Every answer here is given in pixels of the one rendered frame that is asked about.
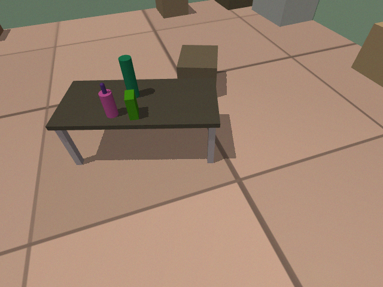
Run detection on coffee table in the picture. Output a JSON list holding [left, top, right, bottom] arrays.
[[46, 78, 220, 165]]

